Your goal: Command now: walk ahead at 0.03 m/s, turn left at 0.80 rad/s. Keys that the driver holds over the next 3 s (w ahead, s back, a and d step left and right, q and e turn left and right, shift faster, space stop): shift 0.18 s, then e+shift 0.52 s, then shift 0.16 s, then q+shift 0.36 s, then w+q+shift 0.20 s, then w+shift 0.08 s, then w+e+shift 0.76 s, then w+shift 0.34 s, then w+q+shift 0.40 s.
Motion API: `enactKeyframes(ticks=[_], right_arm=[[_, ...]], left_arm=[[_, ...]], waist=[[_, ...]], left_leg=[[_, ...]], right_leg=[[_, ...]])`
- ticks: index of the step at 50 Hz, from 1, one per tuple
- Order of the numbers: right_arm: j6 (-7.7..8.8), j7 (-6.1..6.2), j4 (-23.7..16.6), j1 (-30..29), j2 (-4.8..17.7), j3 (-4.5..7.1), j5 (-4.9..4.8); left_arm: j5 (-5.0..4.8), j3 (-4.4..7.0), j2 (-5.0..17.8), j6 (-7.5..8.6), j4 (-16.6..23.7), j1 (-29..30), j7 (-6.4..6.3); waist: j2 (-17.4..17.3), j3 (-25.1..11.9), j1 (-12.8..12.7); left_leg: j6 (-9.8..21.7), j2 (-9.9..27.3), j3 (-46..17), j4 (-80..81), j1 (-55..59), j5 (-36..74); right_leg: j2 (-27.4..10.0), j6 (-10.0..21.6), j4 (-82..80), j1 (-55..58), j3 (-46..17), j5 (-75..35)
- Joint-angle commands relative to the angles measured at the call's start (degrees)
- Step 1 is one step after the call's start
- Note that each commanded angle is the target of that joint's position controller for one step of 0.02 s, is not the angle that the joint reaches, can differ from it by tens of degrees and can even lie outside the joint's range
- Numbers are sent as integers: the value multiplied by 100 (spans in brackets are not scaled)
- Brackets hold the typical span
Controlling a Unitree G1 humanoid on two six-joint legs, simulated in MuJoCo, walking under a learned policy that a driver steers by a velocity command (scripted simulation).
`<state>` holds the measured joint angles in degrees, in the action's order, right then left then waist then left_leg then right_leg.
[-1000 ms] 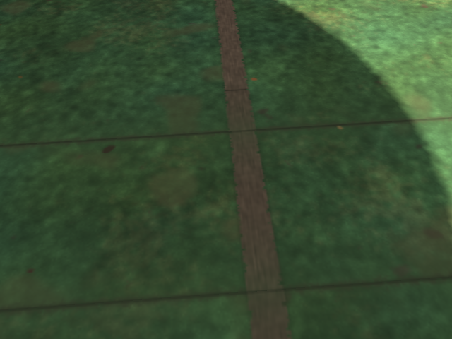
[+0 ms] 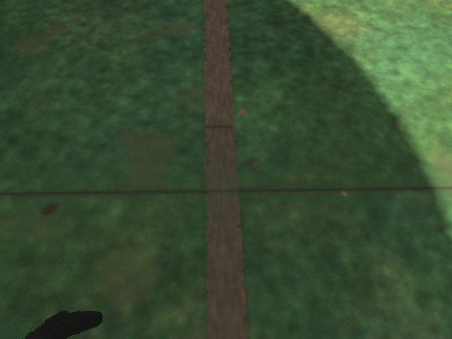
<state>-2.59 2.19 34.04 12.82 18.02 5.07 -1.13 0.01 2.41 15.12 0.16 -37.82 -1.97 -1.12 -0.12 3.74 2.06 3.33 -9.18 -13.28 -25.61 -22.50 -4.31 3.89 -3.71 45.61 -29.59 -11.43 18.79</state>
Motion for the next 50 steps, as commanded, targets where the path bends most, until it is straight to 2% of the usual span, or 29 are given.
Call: enactKeyframes(ticks=[1, 5, 7, 8, 9, 10, 11, 12, 13, 15, 17, 21, 24, 26, 27, 28, 29, 30, 31, 32, 34, 36, 39, 44, 46, 47, 48, 49, 50], right_arm=[[-42, 65, -480, -112, 914, 296, 6], [-88, 16, -517, -204, 764, 205, 43], [-82, -9, -511, -223, 606, 113, 21], [-69, -37, -476, 69, 367, 17, 88], [0, -48, -661, -99, 575, 77, 24], [90, -45, -545, -58, 937, 176, 162], [98, -52, -368, -66, 955, 185, 157], [55, -49, -203, 17, 634, 94, 214], [25, -58, -159, 55, 380, 11, 287], [81, -74, -295, -385, 284, -27, 223], [140, -40, -377, -745, 286, -18, 109], [234, 8, -248, -775, 315, 21, -21], [355, -76, -77, -626, 328, 48, -56], [406, -130, 139, -268, 336, 88, -53], [399, -133, 281, -27, 446, 143, -32], [352, -111, 271, -70, 660, 190, 42], [315, -136, 156, -381, 1057, 239, 300], [351, -133, 50, -657, 830, 205, 448], [377, -87, -36, -992, 517, 115, 395], [382, -44, -68, -1162, 358, 68, 306], [356, 27, -22, -1094, 298, 15, 167], [299, 56, 64, -714, 393, 29, 210], [191, 15, 242, -265, 666, 89, 202], [203, -153, 390, -336, 950, 138, 30], [276, -225, 549, -314, 705, 5, -51], [331, -264, 613, -399, 493, -101, -86], [421, -309, 722, -166, 435, -152, -69], [505, -351, 577, -166, 326, -235, 165], [517, -367, 596, 202, 133, -289, 121]], left_arm=[[-32, 192, 510, 112, 183, -191, -12], [-2, 240, 616, 242, 97, -311, 86], [67, 293, 709, 272, 29, -506, 104], [171, 334, 1011, 240, 156, -405, 83], [342, 407, 1342, 184, 109, -449, 67], [308, 349, 1070, 210, 182, -408, 60], [202, 239, 775, 218, 217, -281, 49], [125, 105, 491, 225, 219, -115, 71], [41, 32, 396, 217, 191, -45, 108], [-73, 210, 925, 74, 185, -270, 101], [-71, 370, 1283, -40, 145, -800, 54], [-137, 446, 1245, -94, 215, -951, -18], [-207, 522, 1215, -180, 280, -870, -85], [-298, 551, 1174, -236, 367, -665, -127], [-329, 532, 1081, -259, 419, -600, -152], [-279, 459, 783, -287, 402, -861, -146], [-251, 448, 700, -227, 564, -1022, -114], [-143, 604, 1211, -166, 497, -1106, -82], [-155, 684, 1427, -185, 365, -1212, -56], [-139, 677, 1309, -245, 243, -1350, -61], [-110, 575, 1003, -318, 256, -1402, -18], [-164, 460, 846, -287, 520, -926, 32], [-105, 314, 653, -240, 811, -508, 92], [-53, 212, 582, -218, 875, -433, 128], [-14, 175, 434, -214, 771, -572, 85], [19, 168, 376, -200, 632, -851, 61], [59, 236, 707, -189, 629, -979, -1], [150, 350, 1270, -207, 681, -1411, -106], [193, 396, 1430, -260, 604, -1202, -153]], waist=[[-914, -1195, -65], [-1086, -1232, -13], [-819, -1166, -132], [201, -1178, 41], [1661, -743, 76], [1278, -744, -3], [744, -698, 10], [449, -699, 114], [507, -643, 132], [796, -348, -106], [960, -491, -377], [1189, -849, -399], [1158, -1053, -304], [1062, -1132, -76], [973, -1194, 6], [227, -1247, -151], [-1449, -928, -380], [-1138, -651, -391], [-725, -556, -514], [-558, -527, -565], [-724, -434, -460], [-679, -339, -158], [-621, -440, 107], [-792, -537, 48], [-794, -650, -111], [-706, -711, -345], [-528, -842, -378], [170, -1501, -422], [1349, -1805, -233]], left_leg=[[592, 1241, -1597, 641, 1013, -560], [575, 1310, -1783, 248, 1086, 32], [370, 1030, -1646, -133, 728, -408], [94, 552, -1085, -1063, 261, -2038], [-254, -242, 9, -2192, -581, -3168], [-512, 132, -120, -3320, -655, -3072], [-611, 213, -188, -3641, -496, -2720], [-753, 388, -83, -3521, -252, -2445], [-881, 608, 210, -3330, -197, -2204], [-963, 616, 840, -2624, -290, -2152], [-959, 461, 924, -2078, -353, -2323], [-844, 363, 631, -1288, -191, -2240], [-716, 311, 555, -553, 268, -1965], [-566, 362, 643, 502, 1022, -1157], [-447, 656, 658, 975, 1818, -469], [-109, 1548, 23, 946, 2660, -124], [708, 2783, -1257, 907, 2474, 1145], [1086, 3289, -1244, 936, 1957, 1680], [924, 2946, -613, 832, 1796, 1697], [678, 2502, -63, 713, 1788, 1528], [613, 2225, 585, 542, 1864, 2226], [806, 2187, 844, 616, 1957, 2458], [1049, 2387, 772, 592, 2375, 2601], [1028, 2408, 971, 463, 1932, 2636], [888, 2274, 835, 227, 1812, 2427], [682, 2141, 859, 78, 1494, 2258], [295, 1961, 903, -49, 1036, 1835], [-128, 1651, 1052, -705, 290, 38], [-482, 1280, 1367, -1416, -336, -2680]], right_leg=[[170, -33, -455, 355, 288, -287], [-27, 153, -1365, 959, 437, -499], [-382, 389, -2356, 1786, 345, -1285], [-1422, 796, -2699, 2193, -679, -1530], [-2223, 1706, -3041, 1880, -1876, -2180], [-2476, 2041, -3028, 1621, -2324, -1916], [-2130, 1844, -2871, 1489, -1794, -1694], [-1679, 1517, -2803, 1427, -1317, -1348], [-1453, 1385, -2809, 1449, -1190, -1197], [-1039, 1334, -2705, 1548, -1048, -1644], [-1035, 1394, -2547, 2118, -1332, -1952], [-1169, 1474, -2520, 2778, -2057, -2180], [-1098, 1424, -2480, 2814, -2293, -2452], [-888, 1231, -2374, 2422, -2225, -2146], [-667, 1000, -2200, 1800, -2012, -1653], [-199, 714, -1379, 785, -1428, -76], [589, 431, -313, -489, -249, 1500], [46, 163, 887, -719, -157, 1541], [-109, 79, 1444, -619, 3, 1158], [-135, 6, 1730, -652, 110, 756], [-304, -154, 2390, -969, 374, 258], [-515, -290, 2135, -1155, 759, 16], [-632, -354, 1373, -1085, 865, 178], [-488, -120, -81, 198, 1206, 333], [-371, 72, -1254, 1026, 1192, -75], [-322, 235, -2400, 1912, 1198, -1042], [-553, 365, -2806, 2891, 913, -2179], [-1636, 661, -2069, 4191, 7, -4708], [-2627, 1681, -1736, 4194, -500, -5617]])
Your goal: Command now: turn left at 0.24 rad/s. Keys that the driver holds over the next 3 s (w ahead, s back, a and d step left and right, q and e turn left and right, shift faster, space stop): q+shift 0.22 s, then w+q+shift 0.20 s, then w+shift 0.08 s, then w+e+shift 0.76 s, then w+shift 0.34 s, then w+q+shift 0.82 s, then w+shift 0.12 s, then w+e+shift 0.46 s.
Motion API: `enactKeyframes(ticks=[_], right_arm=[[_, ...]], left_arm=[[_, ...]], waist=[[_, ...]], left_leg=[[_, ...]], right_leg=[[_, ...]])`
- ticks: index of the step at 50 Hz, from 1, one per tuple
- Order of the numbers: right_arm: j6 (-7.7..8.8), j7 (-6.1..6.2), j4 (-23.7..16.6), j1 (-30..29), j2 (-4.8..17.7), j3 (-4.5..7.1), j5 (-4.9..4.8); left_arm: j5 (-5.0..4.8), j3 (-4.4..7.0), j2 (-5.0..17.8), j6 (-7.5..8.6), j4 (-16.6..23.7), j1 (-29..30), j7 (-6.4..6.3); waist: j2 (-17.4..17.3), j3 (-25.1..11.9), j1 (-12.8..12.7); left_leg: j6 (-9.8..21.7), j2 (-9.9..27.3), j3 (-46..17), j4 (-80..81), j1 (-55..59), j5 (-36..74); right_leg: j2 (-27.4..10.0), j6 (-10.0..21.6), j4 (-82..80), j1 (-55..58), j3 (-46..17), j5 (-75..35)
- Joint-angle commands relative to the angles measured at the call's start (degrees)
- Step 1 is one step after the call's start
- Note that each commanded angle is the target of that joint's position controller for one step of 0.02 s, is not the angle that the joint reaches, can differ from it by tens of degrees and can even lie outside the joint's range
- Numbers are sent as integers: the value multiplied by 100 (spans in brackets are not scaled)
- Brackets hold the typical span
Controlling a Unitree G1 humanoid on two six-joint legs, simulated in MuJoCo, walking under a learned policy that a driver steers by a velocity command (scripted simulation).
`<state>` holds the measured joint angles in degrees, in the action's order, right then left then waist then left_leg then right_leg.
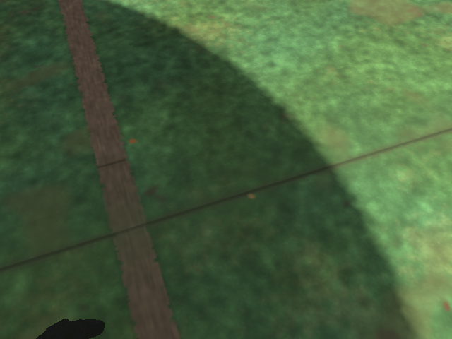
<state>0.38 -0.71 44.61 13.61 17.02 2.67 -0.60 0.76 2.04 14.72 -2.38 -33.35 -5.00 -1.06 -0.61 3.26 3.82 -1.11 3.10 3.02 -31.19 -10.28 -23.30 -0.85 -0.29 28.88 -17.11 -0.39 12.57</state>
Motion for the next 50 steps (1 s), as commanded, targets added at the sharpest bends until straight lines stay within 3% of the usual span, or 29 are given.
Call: enactKeyframes(ticks=[1, 2, 3, 4, 8, 11, 14, 17, 19, 20, 21, 22, 23, 24, 25, 26, 31, 36, 38, 40, 42, 43, 44, 45, 46, 47, 48, 49, 50], right_arm=[[138, -28, -477, -248, 782, 103, -76], [59, 6, -491, -278, 1033, 245, -207], [-51, 76, -362, -72, 932, 286, -215], [-183, 146, -315, 104, 860, 308, -176], [-440, 270, -538, 147, 496, 280, -81], [-442, 134, -890, -122, 336, 218, -35], [-381, -65, -1043, -20, 512, 263, -93], [-322, -115, -842, 376, 579, 337, -170], [-275, -66, -330, 1273, 490, 373, -173], [-222, -6, 50, 2102, 643, 483, -157], [-99, 16, 79, 2648, 1069, 579, -101], [237, -111, -488, 1938, 1288, 468, -48], [395, -144, -644, 1481, 1090, 445, -55], [464, -114, -664, 1345, 872, 352, -55], [435, -77, -678, 1248, 756, 290, -47], [400, -20, -729, 1050, 657, 218, -15], [449, 164, -491, 1472, 494, 81, 110], [528, 258, -131, 1730, 532, 16, 141], [514, 323, -53, 1711, 752, 39, 168], [414, 446, 6, 1710, 990, 97, 238], [301, 550, -84, 1276, 1179, 187, 376], [287, 529, -290, 545, 1381, 258, 386], [471, 368, -495, 208, 548, 34, 498], [750, 191, -870, 1035, -224, -227, -26], [1016, 46, -1086, 273, 408, -195, -165], [1116, -3, -1280, -122, 555, -152, -288], [1121, 8, -1215, -145, 472, -173, -141], [1052, 31, -1148, -1, 413, -173, 9], [943, 37, -1090, 196, 437, -159, 60]], left_arm=[[116, 401, 1156, 20, 218, -908, -120], [106, 413, 1191, 51, 167, -800, -111], [71, 400, 1126, 79, 187, -520, -130], [-6, 369, 989, 118, 207, -170, -131], [76, 312, 665, 209, 108, 255, -170], [48, 384, 810, 238, -4, 265, -176], [-173, 547, 1251, 359, -125, 35, -58], [-307, 579, 1308, 476, -196, 328, 61], [-322, 530, 1063, 473, -175, 727, 105], [-230, 439, 710, 477, -138, 800, 121], [-135, 266, 188, 509, 85, 1132, 179], [-269, 196, 146, 708, 520, 1265, 229], [-455, 252, 629, 902, 556, 1398, 335], [-441, 283, 789, 1015, 459, 1192, 403], [-288, 295, 812, 1033, 239, 898, 409], [-175, 325, 871, 1010, 101, 712, 420], [-249, 177, 494, 759, -136, 863, 476], [-383, 80, 325, 882, -6, 1495, 696], [-378, 132, 442, 928, 21, 1461, 761], [-452, 206, 625, 890, 15, 1066, 738], [-487, 432, 1142, 727, -438, -822, 643], [-454, 562, 1402, 627, -861, -2477, 537], [-387, 465, 1353, 510, -1167, -3150, 383], [-122, 490, 1556, 630, -943, -2583, 366], [-118, 475, 1157, 655, -786, -2454, 270], [-43, 412, 1021, 746, -757, -2239, 255], [-56, 343, 823, 812, -658, -1757, 306], [-42, 320, 804, 853, -518, -1331, 298], [-17, 306, 788, 845, -414, -1040, 265]], waist=[[1134, -1639, -780], [1123, -1275, -759], [980, -1114, -593], [1018, -808, -427], [1002, -494, -258], [884, -589, -344], [955, -777, -374], [774, -403, -26], [207, -165, 444], [-604, -113, 696], [-2033, 272, 845], [-1970, 180, 395], [-1050, 297, 347], [-715, 330, 144], [-343, 282, -10], [-339, 350, -140], [-313, 479, 46], [-436, 748, 272], [-712, 443, 150], [-1084, -28, -203], [-1324, -911, -1228], [-1066, -1342, -2103], [655, -1333, -2001], [1974, -2298, -997], [822, -2114, -1420], [199, -1162, -1052], [-768, -550, -570], [-770, -281, -234], [-574, 1, 12]], left_leg=[[-252, -39, -364, -1963, -1774, -1664], [-313, -86, -372, -3029, -2203, -1731], [-348, 8, -486, -3471, -2285, -1449], [-423, 55, -515, -3561, -2226, -1112], [-584, 158, -237, -3345, -2026, -118], [-434, 363, -184, -2373, -1767, 134], [-18, 396, 83, -1860, -1362, -58], [435, 319, 457, -1279, -838, -278], [697, -70, 989, -451, 167, 15], [942, -310, 763, -15, 1016, -252], [1558, 763, -1609, 532, 1683, -786], [2451, 1598, -4835, 2025, 1749, -1910], [2466, 2060, -4888, 2531, 1860, -2232], [2239, 1986, -4396, 2386, 1834, -1909], [2004, 1771, -3726, 2165, 1654, -1571], [1779, 1506, -3016, 2138, 1384, -1158], [1024, 772, -749, 2559, 1094, 1420], [399, 626, 507, 3005, 986, 3037], [205, 715, 708, 2500, 1564, 5586], [32, 854, 798, 1586, 2268, 8450], [-22, 963, 724, -569, 2108, 10265], [-74, 870, 696, -2535, 1014, 9991], [-18, -83, 281, -5198, -1405, 2348], [-229, -837, -1006, -7151, -3696, -1164], [236, -629, -1476, -6665, -4043, -219], [419, -427, -1437, -6019, -3983, 180], [498, -186, -1397, -5411, -3504, 480], [424, -50, -1451, -5030, -3044, 565], [310, 84, -1426, -4780, -2782, 567]], right_leg=[[-2200, 1792, -335, 2520, -1645, -4548], [-2075, 1767, -490, 2239, -1364, -4115], [-1864, 1552, -637, 1869, -991, -3400], [-1751, 1394, -833, 1359, -660, -2799], [-1622, 1259, -1220, 636, 125, -1640], [-1798, 1248, -1168, 769, 361, -1459], [-2109, 1122, -1784, 750, 41, 1429], [-2111, 815, -1945, 511, 150, 2553], [-1674, 524, -1013, -86, 785, 2827], [-1148, 331, 638, -708, 1287, 2439], [-579, 23, 3797, -2774, 1381, 2512], [292, -13, 4690, -4348, 59, 2250], [-150, 130, 4733, -4823, -355, 1627], [-357, 219, 4458, -4775, -408, 1002], [-524, 193, 4205, -4459, -366, 521], [-616, 132, 3792, -4184, -299, 41], [-433, -3, 2648, -3574, 210, -1661], [130, 292, 869, -2525, 670, -2496], [506, 490, 552, -2076, 1006, -2393], [916, 707, 614, -1585, 1339, -1957], [1090, 943, 978, 223, 1259, -1432], [710, 1246, 585, 1999, 552, -1569], [107, 1472, 1254, 3674, -482, -825], [-1190, 2861, 251, 4958, -4104, 1914], [-1300, 2624, -1304, 4463, -5125, 3502], [-1289, 2371, -1719, 3370, -4944, 3194], [-1100, 2200, -1856, 2042, -4510, 2559], [-772, 2231, -1881, 1020, -4067, 2101], [-483, 2228, -2026, 293, -3631, 1829]])
Over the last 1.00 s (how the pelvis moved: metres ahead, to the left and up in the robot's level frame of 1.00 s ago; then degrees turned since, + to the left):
0.05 -0.07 0.00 -16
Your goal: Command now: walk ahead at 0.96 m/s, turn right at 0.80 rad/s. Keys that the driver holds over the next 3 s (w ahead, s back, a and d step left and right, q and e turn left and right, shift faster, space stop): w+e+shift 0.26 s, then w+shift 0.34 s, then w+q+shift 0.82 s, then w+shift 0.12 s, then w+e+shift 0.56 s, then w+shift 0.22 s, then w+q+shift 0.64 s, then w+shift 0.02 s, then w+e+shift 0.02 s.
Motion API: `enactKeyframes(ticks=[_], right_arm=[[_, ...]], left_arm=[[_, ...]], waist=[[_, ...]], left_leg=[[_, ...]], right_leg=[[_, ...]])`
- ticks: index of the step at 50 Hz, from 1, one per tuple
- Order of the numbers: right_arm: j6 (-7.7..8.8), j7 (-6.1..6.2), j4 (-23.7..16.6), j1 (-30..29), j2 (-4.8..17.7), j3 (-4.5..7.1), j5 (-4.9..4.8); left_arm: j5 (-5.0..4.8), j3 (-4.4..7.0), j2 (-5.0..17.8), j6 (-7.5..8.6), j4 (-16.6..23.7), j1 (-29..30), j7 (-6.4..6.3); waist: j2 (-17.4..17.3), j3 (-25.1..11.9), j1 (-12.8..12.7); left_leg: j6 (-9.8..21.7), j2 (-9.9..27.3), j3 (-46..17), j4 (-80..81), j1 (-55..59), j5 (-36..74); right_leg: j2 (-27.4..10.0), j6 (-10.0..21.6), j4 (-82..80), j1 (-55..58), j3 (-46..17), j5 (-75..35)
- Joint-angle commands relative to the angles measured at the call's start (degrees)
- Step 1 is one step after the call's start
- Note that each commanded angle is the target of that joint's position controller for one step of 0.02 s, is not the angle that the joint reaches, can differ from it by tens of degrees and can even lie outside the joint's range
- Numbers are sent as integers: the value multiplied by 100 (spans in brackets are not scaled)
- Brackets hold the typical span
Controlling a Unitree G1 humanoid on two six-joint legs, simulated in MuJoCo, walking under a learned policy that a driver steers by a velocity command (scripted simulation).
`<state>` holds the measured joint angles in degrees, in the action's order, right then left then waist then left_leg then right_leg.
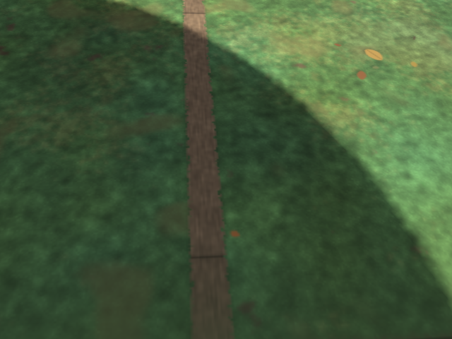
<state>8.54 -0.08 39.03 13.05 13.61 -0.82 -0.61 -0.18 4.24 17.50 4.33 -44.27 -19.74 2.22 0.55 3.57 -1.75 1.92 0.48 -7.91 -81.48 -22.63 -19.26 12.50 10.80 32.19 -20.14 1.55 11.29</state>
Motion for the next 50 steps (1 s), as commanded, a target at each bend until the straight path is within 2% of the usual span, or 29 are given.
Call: enactKeyframes(ticks=[1, 5, 7, 10, 12, 13, 14, 15, 16, 17, 18, 19, 22, 24, 26, 29, 33, 35, 36, 37, 38, 39, 40, 41, 42, 43, 44, 46, 50], right_arm=[[37, 6, -525, 329, 834, 214, 87], [-19, 68, -1054, -853, 553, 102, 326], [-12, 65, -1220, -1307, 445, 112, 170], [-24, 95, -1286, -1461, 794, 299, -152], [32, 89, -1176, -941, 1067, 487, -224], [53, 92, -1012, 41, 1275, 643, -245], [6, 138, -803, 1462, 1537, 723, -183], [-34, 9, -489, 1751, 2102, 797, 95], [-60, -39, -570, 1491, 1589, 744, 81], [-109, -4, -549, 1240, 1125, 654, 56], [-175, -1, -444, 1150, 1053, 630, 121], [-193, -30, -320, 1121, 1010, 618, 178], [-139, -112, -7, 1029, 445, 438, 80], [-122, -112, 117, 993, 580, 457, -26], [-99, -61, 171, 965, 884, 526, -22], [-88, -5, 344, 1248, 1052, 534, -70], [-223, 18, 683, 1748, 1109, 449, -150], [-296, 36, 787, 1822, 1370, 466, -79], [-352, 48, 841, 1793, 1498, 475, -13], [-368, 66, 799, 1593, 1514, 453, 45], [-320, 85, 575, 1701, 887, 280, 259], [-183, 86, 469, 2523, 84, 82, -129], [-136, 107, 417, 1855, 674, 254, -405], [-154, 127, 222, 1142, 781, 314, -468], [-198, 142, 169, 833, 674, 297, -343], [-275, 132, 175, 783, 617, 345, -192], [-405, 68, 222, 995, 456, 349, -208], [-664, 12, 190, 922, 259, 356, -262], [-766, -43, -123, 339, 321, 355, -128]], left_arm=[[-4, 75, 470, 151, 698, 558, -82], [-200, 94, 582, 147, 669, 495, -284], [-283, 156, 714, 104, 529, 54, -308], [-353, 163, 632, 2, 410, -203, -359], [-271, 163, 572, -89, 393, -198, -348], [-172, 128, 519, -107, 447, -75, -290], [56, -49, 58, -100, 615, 7, -226], [-279, -260, -591, 10, 888, -1013, -168], [-468, -275, -128, -7, 722, -868, -241], [-365, -202, 264, -30, 750, -164, -240], [-213, -197, 319, -18, 840, 393, -222], [-83, -198, 251, 37, 1030, 933, -204], [-217, -243, -10, -26, 1115, 1023, -113], [-170, -306, -93, -42, 1188, 1133, -71], [-91, -349, -46, 0, 1259, 1360, -21], [-18, -395, 27, 99, 1457, 2215, 73], [-85, -333, 96, 245, 1706, 2876, 183], [-99, -144, 459, 271, 1671, 2387, 135], [-129, 7, 726, 241, 1531, 1598, 64], [-157, 135, 902, 159, 1264, 413, -42], [-94, 267, 1422, 57, 980, -825, -193], [101, 224, 1557, 108, 909, -884, -96], [61, 129, 998, 109, 813, -715, -78], [6, 63, 704, 130, 684, -482, -96], [47, 34, 566, 171, 557, -198, -81], [141, 4, 344, 222, 475, 119, -66], [202, -28, 130, 250, 390, 359, -65], [64, -36, -79, 282, 259, 783, -63], [127, 44, 229, 332, 178, 993, -170]], waist=[[-503, 149, 686], [-78, 515, 321], [127, 174, -89], [489, -46, -214], [630, -389, 123], [597, -1002, 710], [207, -2110, 1283], [-2856, -2852, 528], [-2550, -2274, 687], [-1606, -1365, 860], [-605, -879, 882], [-246, -463, 861], [-638, -145, 452], [-497, 122, 251], [-371, 328, 173], [-233, 556, 448], [-364, 651, 575], [-845, 36, 189], [-1068, -520, -323], [-1115, -1096, -1038], [-79, -2147, -1239], [1892, -3491, -591], [1399, -2567, -710], [1015, -1480, -694], [382, -927, -459], [361, -691, -162], [600, -570, 110], [636, -142, 351], [248, 401, 487]], left_leg=[[-113, 466, -207, 652, -1431, 140], [-571, 324, 512, 3320, 1, 1749], [-711, 7, 579, 4290, 782, 2676], [-825, -52, 94, 5248, 551, 2366], [-635, -65, 104, 5397, 908, 1671], [-437, 72, 161, 5213, 1902, 1357], [-99, 928, -578, 4735, 3723, 175], [1002, 2330, -4420, 6265, 5229, -2500], [940, 2370, -5175, 6713, 4802, -3782], [769, 2064, -4091, 6660, 4116, -3000], [683, 1744, -3047, 6584, 3409, -1696], [705, 1475, -2413, 6579, 2824, -883], [769, 1159, -1463, 6822, 2052, 11], [971, 1334, -1441, 7087, 1795, 47], [1038, 1427, -1138, 7316, 1766, 433], [824, 1250, -233, 7864, 1435, 1142], [701, 1267, 169, 7858, 1823, 2445], [555, 1354, 203, 6900, 2272, 4925], [467, 1269, 293, 5877, 2201, 5946], [273, 1072, 408, 4382, 1174, 5720], [91, 613, 343, 2131, -385, 2629], [32, -101, -134, 318, -1458, -637], [70, 175, -250, -259, -2153, -413], [52, 370, 25, -368, -2628, -75], [45, 641, 105, -127, -2457, 250], [64, 847, 81, 161, -2096, 496], [55, 1003, 20, 271, -1713, 598], [42, 1164, 51, 533, -1633, 383], [-47, 1130, 211, 1358, -2013, 1591]], right_leg=[[-1631, 1077, -2399, 92, -3436, 1664], [-828, 668, -2304, -1760, -2015, 393], [-838, 393, -2076, -1659, -2102, 682], [-1057, 154, -1403, -101, -2698, 1024], [-1232, -56, -479, 666, -2865, 138], [-1091, -303, 715, 683, -2625, -744], [-985, -495, 2680, -137, -2094, -593], [-407, -739, 4686, -2147, -1414, 2037], [-1048, -715, 5365, -2924, -1240, 1454], [-1222, -704, 5435, -3118, -1029, 1006], [-1390, -690, 5197, -2912, -878, 797], [-1482, -636, 4830, -2829, -873, 715], [-1682, -549, 4034, -2424, -949, 766], [-1768, -592, 3541, -2740, -1008, 526], [-1861, -688, 2855, -3020, -949, -129], [-1831, -760, 1540, -2337, -387, -1290], [-1438, -728, 314, -1265, -104, -1552], [-1104, -625, 178, -230, -4, -1057], [-933, -525, 190, 824, 82, -734], [-1167, -498, 381, 2517, -55, -559], [-2646, -381, 661, 4508, -1745, 499], [-3724, 344, -903, 5278, -4778, 3223], [-3535, 130, -1738, 4523, -5022, 3824], [-3422, -16, -1663, 3787, -4005, 3052], [-3294, -47, -1672, 2835, -3143, 1879], [-3054, -94, -1742, 2078, -2478, 1246], [-2949, -102, -1871, 1553, -1959, 909], [-2884, -215, -2213, 964, -1027, 321], [-2663, -278, -2572, 651, 297, -639]])
Over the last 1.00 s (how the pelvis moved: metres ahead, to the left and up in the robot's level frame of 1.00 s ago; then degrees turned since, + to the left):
0.39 0.19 -0.02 10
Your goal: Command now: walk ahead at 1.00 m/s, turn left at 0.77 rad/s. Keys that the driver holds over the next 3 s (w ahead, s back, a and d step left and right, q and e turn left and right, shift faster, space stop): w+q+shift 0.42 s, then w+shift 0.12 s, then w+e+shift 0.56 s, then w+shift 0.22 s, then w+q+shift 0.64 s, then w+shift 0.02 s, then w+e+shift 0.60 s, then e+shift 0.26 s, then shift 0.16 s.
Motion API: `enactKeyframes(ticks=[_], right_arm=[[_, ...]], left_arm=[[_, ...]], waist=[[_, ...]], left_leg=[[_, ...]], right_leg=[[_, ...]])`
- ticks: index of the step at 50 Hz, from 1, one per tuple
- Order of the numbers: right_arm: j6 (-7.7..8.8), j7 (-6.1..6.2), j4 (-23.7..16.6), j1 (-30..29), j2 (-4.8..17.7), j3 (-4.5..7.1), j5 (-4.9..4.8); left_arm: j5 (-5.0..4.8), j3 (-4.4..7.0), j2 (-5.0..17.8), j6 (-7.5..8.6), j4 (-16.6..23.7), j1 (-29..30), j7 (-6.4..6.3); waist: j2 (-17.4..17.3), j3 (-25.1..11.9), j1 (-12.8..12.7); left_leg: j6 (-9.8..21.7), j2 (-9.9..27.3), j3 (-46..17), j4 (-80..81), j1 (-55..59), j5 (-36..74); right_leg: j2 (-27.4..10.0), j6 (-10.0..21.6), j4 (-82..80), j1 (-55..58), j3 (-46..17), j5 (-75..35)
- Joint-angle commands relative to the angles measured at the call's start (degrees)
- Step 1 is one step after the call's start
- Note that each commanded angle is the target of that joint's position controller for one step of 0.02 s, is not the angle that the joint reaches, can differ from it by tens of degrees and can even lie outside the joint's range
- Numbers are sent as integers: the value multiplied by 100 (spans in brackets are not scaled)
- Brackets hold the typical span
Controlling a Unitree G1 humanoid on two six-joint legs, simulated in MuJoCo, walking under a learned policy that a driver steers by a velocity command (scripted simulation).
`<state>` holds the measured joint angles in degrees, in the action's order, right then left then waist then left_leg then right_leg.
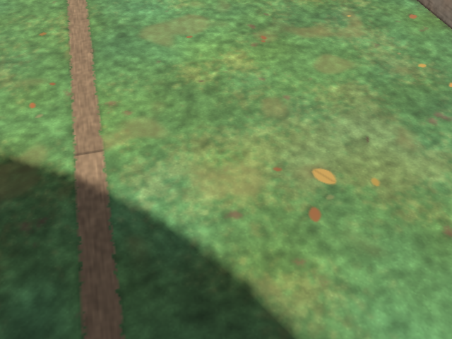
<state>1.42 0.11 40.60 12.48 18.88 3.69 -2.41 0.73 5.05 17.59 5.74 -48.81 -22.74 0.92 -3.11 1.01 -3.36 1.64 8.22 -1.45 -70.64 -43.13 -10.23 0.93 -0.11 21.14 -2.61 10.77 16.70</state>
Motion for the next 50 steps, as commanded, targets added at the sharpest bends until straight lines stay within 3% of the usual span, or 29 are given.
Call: enactKeyframes(ticks=[1, 5, 7, 9, 10, 11, 12, 13, 14, 15, 16, 18, 19, 23, 25, 30, 32, 33, 34, 35, 36, 37, 38, 39, 40, 41, 44, 47, 50], right_arm=[[-38, -112, -333, 242, -162, -100, 64], [66, -369, -617, -625, -14, -108, 54], [84, -441, -714, -627, 231, -10, 12], [-16, -414, -606, 337, 647, 193, -88], [-99, -373, -336, 1488, 1039, 393, -71], [-174, -243, -9, 2541, 1377, 595, -99], [-200, -210, 49, 2134, 1698, 604, -72], [47, -261, -401, 1538, 1336, 364, 191], [181, -291, -560, 1521, 799, 296, 196], [315, -337, -463, 1443, 739, 276, 234], [411, -361, -499, 1133, 665, 251, 213], [445, -255, -672, 527, 669, 231, 249], [436, -202, -655, 485, 599, 205, 188], [367, 76, -466, 711, 382, 125, 88], [327, 99, -315, 905, 369, 127, 90], [307, 71, 106, 1379, 389, 147, 78], [242, 63, 173, 1302, 556, 183, 199], [203, 34, 178, 1165, 669, 206, 314], [175, 14, 118, 776, 724, 190, 415], [199, 39, -49, 447, 469, 86, 517], [341, -44, -160, 1577, -401, -136, 297], [491, -72, -173, 1227, 83, -173, 88], [611, -112, -365, 297, 394, -119, 7], [708, -107, -510, -336, 361, -163, 146], [782, -101, -615, -646, 239, -154, 278], [801, -108, -637, -538, 160, -154, 317], [750, -75, -690, -576, 123, -162, 371], [789, -115, -1041, -1547, -38, -245, 354], [843, -167, -1241, -2094, -141, -231, 325]], left_arm=[[41, -27, 299, 195, 624, 1272, -78], [-31, 64, 841, 129, 542, 890, -137], [-43, 134, 1193, 11, 556, 804, -150], [-125, 224, 1529, -182, 639, 909, -161], [-158, 236, 1566, -224, 739, 1092, -156], [-196, 157, 1290, -167, 737, 1251, -128], [-60, -175, 50, 73, 997, 993, -58], [-233, -344, -67, 357, 1457, 504, 4], [-313, -232, 646, 504, 1546, 1387, 29], [-380, -208, 634, 524, 1693, 1759, 11], [-226, -237, 515, 474, 1590, 1703, -50], [-76, -177, 545, 293, 1454, 1403, -58], [-52, -156, 550, 220, 1442, 1410, -79], [66, -293, 124, 127, 1779, 2528, -98], [48, -352, -91, 155, 1900, 2890, -29], [-204, -178, 328, 244, 2009, 3188, 72], [-230, -47, 563, 260, 1925, 2727, 76], [-299, 68, 755, 234, 1778, 2049, 40], [-356, 162, 957, 166, 1511, 864, -2], [-281, 135, 1068, 83, 1143, -724, -14], [-173, 212, 1469, 113, 895, -896, 124], [-188, 86, 758, 114, 943, -716, 156], [-100, 45, 530, 89, 1022, -346, 104], [-57, 42, 554, 81, 1034, -245, 135], [-61, 12, 504, 89, 998, -175, 184], [-44, -34, 407, 100, 968, -74, 172], [-257, -85, 297, 59, 851, -133, 100], [-275, -44, 443, 10, 783, -228, -70], [-310, -21, 475, -45, 599, -515, -128]], waist=[[490, 710, 630], [39, 914, 336], [328, 625, 454], [852, 2, 1100], [945, -556, 1668], [533, -853, 2144], [-1993, -228, 1258], [-2058, -1544, 575], [-755, -1146, 968], [187, -454, 723], [858, -276, 443], [729, 8, 76], [674, 110, 37], [428, 554, 505], [166, 472, 842], [-261, 517, 1147], [-406, 238, 829], [-603, -225, 430], [-641, -845, -290], [-43, -1730, -951], [2902, -2120, -15], [2310, -1679, -242], [1363, -784, -347], [341, -434, -309], [-30, -137, -125], [193, -122, 146], [430, 156, 346], [454, 605, 96], [627, 566, -147]], left_leg=[[12, 298, -275, 621, 54, 1085], [325, 1, 453, 2298, 402, 1957], [491, -477, 1009, 2631, 950, 1684], [710, -961, 1310, 2425, 2020, 686], [899, -1140, 1204, 2361, 3535, 221], [1126, -1145, 668, 2810, 5252, 294], [1808, -577, -1140, 3409, 5821, 545], [2752, 529, -4769, 5057, 6473, -2372], [2234, 600, -5048, 5800, 5948, -3099], [2011, 544, -4892, 5974, 5089, -3027], [1884, 404, -4496, 5824, 4380, -2559], [1840, -120, -3590, 5727, 3195, -1672], [1818, -252, -3230, 5809, 2959, -1373], [1541, -786, -1909, 5845, 2152, -169], [1260, -859, -1544, 5814, 1838, -170], [1113, -211, -1681, 5495, 3704, 408], [988, 34, -1459, 5013, 4720, 3097], [929, 61, -1317, 4231, 4962, 4748], [786, -76, -971, 2990, 4692, 5831], [645, -279, -826, 787, 3185, 4478], [88, -1475, -505, -1306, 689, -1380], [235, -1216, -802, -1335, -138, -1458], [345, -927, -827, -1101, -399, -1039], [388, -820, -730, -633, -95, -817], [347, -755, -702, -91, 61, -749], [280, -646, -750, 348, 316, -599], [-55, -590, -581, 1347, 410, -668], [-323, -745, -337, 2851, 797, 464], [-390, -1073, -230, 3840, 2186, 1976]], right_leg=[[-1413, 777, -1536, -1024, -329, -1271], [-1374, 524, -1596, -168, 393, -2130], [-1420, 414, -949, 528, 554, -4922], [-1578, 410, 684, 912, 569, -7600], [-1595, 453, 2137, 329, 413, -7819], [-1175, 248, 4202, -875, 337, -6097], [343, -74, 7094, -3073, -50, 1200], [586, 96, 7767, -4432, -1692, 1590], [180, 419, 7143, -4428, -2048, 956], [45, 496, 6468, -4426, -1950, 592], [-213, 458, 5912, -4033, -2034, 345], [-412, 214, 5219, -3332, -2173, 93], [-468, 84, 4780, -3234, -2114, 74], [-401, -355, 2533, -2911, -1558, -1515], [-268, -400, 1643, -2213, -1240, -2670], [-350, -100, 644, -2767, -1252, -2674], [-124, 211, 694, -2729, -872, -1830], [33, 424, 887, -2106, -722, -1427], [90, 642, 1010, -891, -636, -1366], [-461, 928, 1608, 1284, -1606, -707], [-1636, 2023, 253, 2899, -5308, 1671], [-1766, 1929, -800, 2841, -6651, 3024], [-1673, 1732, -756, 2146, -5803, 2346], [-1368, 1606, -742, 1350, -5167, 1304], [-1088, 1615, -803, 801, -4724, 603], [-869, 1642, -882, 499, -4365, 212], [-703, 1741, -1038, -86, -3994, -433], [-480, 1612, -1300, -1125, -3636, -596], [-305, 1275, -1324, -1975, -3446, -767]])
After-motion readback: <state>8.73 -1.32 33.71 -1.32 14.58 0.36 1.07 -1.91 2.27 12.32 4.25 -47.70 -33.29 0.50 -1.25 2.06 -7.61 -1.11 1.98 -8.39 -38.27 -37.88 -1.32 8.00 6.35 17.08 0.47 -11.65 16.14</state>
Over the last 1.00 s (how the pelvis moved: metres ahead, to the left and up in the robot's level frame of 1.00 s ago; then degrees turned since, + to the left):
0.80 -0.15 0.02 -12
